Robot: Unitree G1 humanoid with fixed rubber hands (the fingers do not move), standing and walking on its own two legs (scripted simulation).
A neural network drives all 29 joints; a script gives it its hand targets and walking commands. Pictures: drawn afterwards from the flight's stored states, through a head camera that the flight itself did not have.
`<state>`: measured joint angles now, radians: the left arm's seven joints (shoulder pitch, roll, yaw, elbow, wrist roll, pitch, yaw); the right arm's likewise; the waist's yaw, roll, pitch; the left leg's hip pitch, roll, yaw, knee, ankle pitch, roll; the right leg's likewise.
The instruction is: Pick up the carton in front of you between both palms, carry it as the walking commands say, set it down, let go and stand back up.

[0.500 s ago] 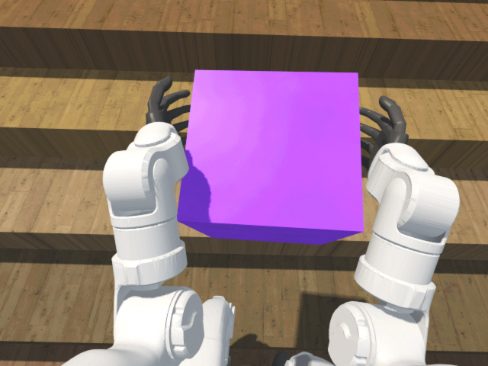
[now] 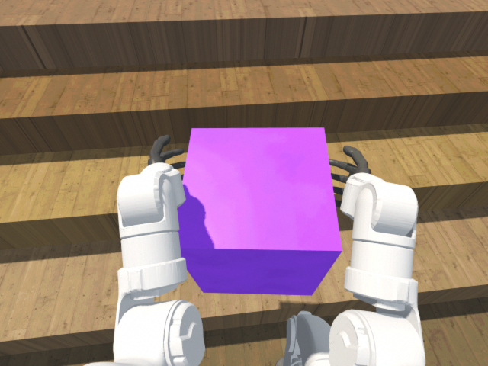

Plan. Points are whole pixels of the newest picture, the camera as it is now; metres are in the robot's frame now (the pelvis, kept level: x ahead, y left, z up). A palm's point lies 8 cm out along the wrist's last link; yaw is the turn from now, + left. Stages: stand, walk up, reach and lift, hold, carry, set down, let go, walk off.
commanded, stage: carry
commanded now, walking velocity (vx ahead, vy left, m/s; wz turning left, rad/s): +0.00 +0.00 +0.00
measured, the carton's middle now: (257, 219) +0.35 +0.01 +0.02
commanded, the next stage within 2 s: none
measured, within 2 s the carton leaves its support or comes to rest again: neither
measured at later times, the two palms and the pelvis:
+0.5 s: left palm (159, 63) +0.42 +0.15 +0.27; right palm (380, 80) +0.42 -0.13 +0.26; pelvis +0.10 +0.02 +0.13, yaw +0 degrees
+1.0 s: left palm (173, 54) +0.45 +0.14 +0.27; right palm (383, 70) +0.45 -0.14 +0.26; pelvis +0.11 +0.01 +0.13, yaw -1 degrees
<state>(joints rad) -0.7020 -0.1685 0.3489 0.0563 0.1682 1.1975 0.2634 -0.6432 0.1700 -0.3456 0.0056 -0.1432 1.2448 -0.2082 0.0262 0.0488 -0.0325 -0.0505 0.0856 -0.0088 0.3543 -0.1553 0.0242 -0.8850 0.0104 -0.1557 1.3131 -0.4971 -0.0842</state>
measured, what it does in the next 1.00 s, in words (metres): climbs: left foot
